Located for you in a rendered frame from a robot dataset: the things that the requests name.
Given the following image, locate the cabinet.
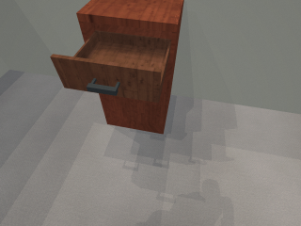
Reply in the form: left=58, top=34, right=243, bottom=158
left=76, top=0, right=184, bottom=134

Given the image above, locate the handle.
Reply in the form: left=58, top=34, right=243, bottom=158
left=87, top=78, right=120, bottom=96

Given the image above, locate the drawer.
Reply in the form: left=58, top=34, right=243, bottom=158
left=50, top=30, right=171, bottom=103

